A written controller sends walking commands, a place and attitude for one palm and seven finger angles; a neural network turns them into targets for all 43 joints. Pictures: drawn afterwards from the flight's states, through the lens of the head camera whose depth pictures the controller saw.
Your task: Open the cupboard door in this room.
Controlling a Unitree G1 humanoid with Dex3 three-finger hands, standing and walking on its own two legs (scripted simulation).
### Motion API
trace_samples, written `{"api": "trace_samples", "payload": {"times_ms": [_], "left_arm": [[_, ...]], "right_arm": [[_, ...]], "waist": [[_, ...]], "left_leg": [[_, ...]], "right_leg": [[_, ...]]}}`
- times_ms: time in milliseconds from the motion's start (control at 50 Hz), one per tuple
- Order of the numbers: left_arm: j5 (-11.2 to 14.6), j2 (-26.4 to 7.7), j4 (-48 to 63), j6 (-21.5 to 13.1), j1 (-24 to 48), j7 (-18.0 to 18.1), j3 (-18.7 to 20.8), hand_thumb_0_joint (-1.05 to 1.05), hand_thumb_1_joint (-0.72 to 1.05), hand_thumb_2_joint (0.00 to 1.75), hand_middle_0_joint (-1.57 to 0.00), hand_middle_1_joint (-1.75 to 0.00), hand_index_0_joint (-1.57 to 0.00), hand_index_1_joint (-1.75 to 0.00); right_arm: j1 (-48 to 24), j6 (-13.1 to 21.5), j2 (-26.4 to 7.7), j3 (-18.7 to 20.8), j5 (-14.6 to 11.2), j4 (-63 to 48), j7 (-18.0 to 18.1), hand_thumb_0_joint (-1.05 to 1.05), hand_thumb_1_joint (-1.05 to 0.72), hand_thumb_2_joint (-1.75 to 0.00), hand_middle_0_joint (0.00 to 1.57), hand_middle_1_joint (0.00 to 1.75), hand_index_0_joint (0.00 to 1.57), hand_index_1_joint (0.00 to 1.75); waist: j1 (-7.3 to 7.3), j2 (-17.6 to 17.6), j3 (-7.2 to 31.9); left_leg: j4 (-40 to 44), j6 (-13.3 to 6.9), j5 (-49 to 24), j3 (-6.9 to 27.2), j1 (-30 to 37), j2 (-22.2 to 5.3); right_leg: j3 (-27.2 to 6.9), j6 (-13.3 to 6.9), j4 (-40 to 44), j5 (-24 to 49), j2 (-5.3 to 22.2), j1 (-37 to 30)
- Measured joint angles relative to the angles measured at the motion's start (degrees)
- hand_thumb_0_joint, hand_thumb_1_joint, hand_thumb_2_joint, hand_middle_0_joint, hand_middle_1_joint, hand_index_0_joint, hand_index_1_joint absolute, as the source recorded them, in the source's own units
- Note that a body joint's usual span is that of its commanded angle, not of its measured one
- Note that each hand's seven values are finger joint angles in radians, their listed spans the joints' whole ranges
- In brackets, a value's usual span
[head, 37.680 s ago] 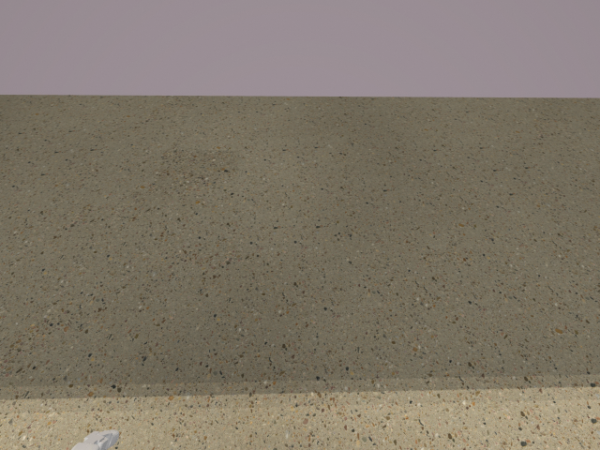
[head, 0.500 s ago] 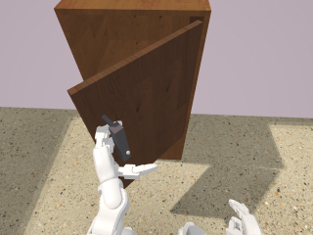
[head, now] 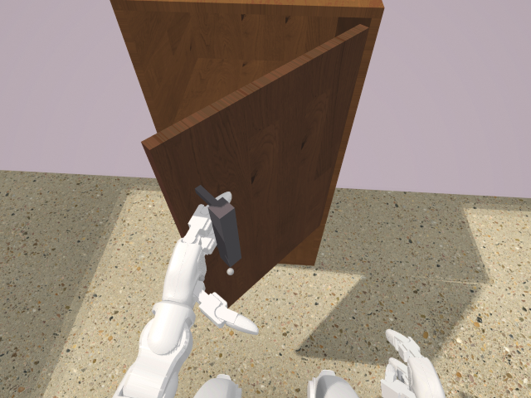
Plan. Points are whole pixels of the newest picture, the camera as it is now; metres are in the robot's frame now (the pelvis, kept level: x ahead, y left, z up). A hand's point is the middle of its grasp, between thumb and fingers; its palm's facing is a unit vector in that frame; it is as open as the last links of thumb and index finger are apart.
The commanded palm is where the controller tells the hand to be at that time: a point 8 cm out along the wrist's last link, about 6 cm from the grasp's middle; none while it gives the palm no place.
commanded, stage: slide the hand sideways off the handle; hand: left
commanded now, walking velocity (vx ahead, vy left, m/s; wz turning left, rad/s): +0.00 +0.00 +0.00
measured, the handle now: (217, 226) +0.35 +0.09 +0.06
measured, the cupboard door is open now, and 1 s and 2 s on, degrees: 48 48 48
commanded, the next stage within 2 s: draw the hand back to the body in 1.02 s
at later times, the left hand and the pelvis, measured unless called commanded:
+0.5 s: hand (206, 293) +0.25 +0.10 +0.06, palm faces -0.07 -1.00 -0.01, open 16.3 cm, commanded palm +0.22 +0.15 +0.06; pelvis +0.01 +0.01 -0.01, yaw -1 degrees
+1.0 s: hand (168, 324) +0.21 +0.14 +0.05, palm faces -0.05 -1.00 -0.03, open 16.3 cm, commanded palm +0.18 +0.19 +0.06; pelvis +0.02 +0.00 -0.02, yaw +0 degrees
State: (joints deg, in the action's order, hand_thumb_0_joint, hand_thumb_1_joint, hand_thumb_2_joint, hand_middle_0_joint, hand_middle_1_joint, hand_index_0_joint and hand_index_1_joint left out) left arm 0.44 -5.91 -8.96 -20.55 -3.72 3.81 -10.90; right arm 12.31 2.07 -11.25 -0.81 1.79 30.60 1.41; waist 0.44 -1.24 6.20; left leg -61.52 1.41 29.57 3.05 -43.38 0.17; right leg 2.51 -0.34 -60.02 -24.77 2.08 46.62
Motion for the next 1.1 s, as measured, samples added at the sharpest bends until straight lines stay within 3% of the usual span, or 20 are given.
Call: {"api": "trace_samples", "payload": {"times_ms": [40, 80, 180, 300, 760, 980, 1100], "left_arm": [[3.51, -0.13, 1.12, 1.25, -0.59, -3.31, 0.27, -0.01, -0.50, 0.30, -0.21, -0.37, -0.16, -0.37], [5.16, 1.12, 2.44, 2.37, -1.75, -3.62, 0.76, -0.01, -0.50, 0.30, -0.19, -0.35, -0.15, -0.34], [2.91, 3.47, 6.79, 2.77, -5.91, -1.05, 0.32, -0.01, -0.50, 0.30, -0.17, -0.32, -0.15, -0.32], [0.95, 2.27, 11.32, 3.00, -10.03, -0.58, -0.06, -0.01, -0.50, 0.30, -0.15, -0.30, -0.15, -0.30], [6.43, -2.25, 23.61, 2.36, -25.62, -8.38, 6.98, -0.01, -0.50, 0.30, -0.15, -0.30, -0.16, -0.30], [10.29, -4.35, 24.54, 1.94, -28.53, -12.95, 11.91, -0.01, -0.50, 0.30, -0.15, -0.30, -0.15, -0.30], [10.92, -4.49, 25.21, 1.78, -28.96, -13.86, 11.62, -0.01, -0.50, 0.30, -0.15, -0.30, -0.15, -0.30]], "right_arm": [[0.51, 0.42, -0.62, 0.07, -0.92, -0.77, 0.32, 0.01, -0.90, -0.90, 0.20, 0.30, 0.20, 0.30], [1.08, 0.84, -0.98, 0.18, -1.28, -1.58, 0.32, 0.01, -0.90, -0.90, 0.20, 0.30, 0.20, 0.30], [2.07, 1.19, -0.92, 0.34, -0.91, -3.81, -0.63, 0.01, -0.90, -0.90, 0.20, 0.30, 0.20, 0.30], [1.92, 0.55, -0.32, 0.00, -0.68, -5.70, -0.95, 0.01, -0.90, -0.90, 0.20, 0.30, 0.20, 0.30], [2.67, 1.92, -0.96, 0.42, -1.40, -8.29, 0.53, 0.01, -0.90, -0.90, 0.20, 0.30, 0.20, 0.30], [2.62, 2.05, -1.05, 0.95, -2.21, -8.01, 1.63, 0.01, -0.90, -0.90, 0.20, 0.30, 0.20, 0.30], [2.78, 2.78, -1.32, 0.78, -2.33, -8.30, 1.98, 0.01, -0.90, -0.90, 0.20, 0.30, 0.20, 0.30]], "waist": [[-0.02, -0.41, -0.33], [-0.01, -0.49, -0.21], [0.18, 0.13, 0.59], [0.22, 0.54, 0.65], [-0.41, 0.04, 2.00], [-0.66, -0.06, 2.38], [-0.67, -0.46, 2.45]], "left_leg": [[-0.01, -0.20, 0.07, -0.24, 0.20, 0.06], [0.14, -0.47, 0.07, -0.64, 0.22, 0.21], [-0.52, -0.86, 0.62, -1.48, -0.60, 0.45], [-2.35, -0.86, 1.85, -1.54, -1.70, 0.22], [-5.41, 0.20, 4.35, 0.22, -3.95, -0.52], [-7.07, 0.56, 4.88, 0.82, -5.10, -0.91], [-7.79, 0.42, 4.84, 1.03, -5.80, -0.74]], "right_leg": [[-0.24, 0.29, 0.20, 0.11, 0.04, -0.23], [-0.65, 0.56, 0.28, 0.18, 0.17, -0.12], [-1.52, 0.96, -0.77, -0.35, 0.36, 1.14], [-1.60, 0.92, -2.49, -1.40, 0.13, 2.31], [0.12, -0.01, -5.34, -4.07, -0.49, 4.14], [0.68, -0.35, -6.56, -4.42, -0.88, 5.05], [0.85, -0.18, -6.91, -4.28, -0.72, 5.48]]}}
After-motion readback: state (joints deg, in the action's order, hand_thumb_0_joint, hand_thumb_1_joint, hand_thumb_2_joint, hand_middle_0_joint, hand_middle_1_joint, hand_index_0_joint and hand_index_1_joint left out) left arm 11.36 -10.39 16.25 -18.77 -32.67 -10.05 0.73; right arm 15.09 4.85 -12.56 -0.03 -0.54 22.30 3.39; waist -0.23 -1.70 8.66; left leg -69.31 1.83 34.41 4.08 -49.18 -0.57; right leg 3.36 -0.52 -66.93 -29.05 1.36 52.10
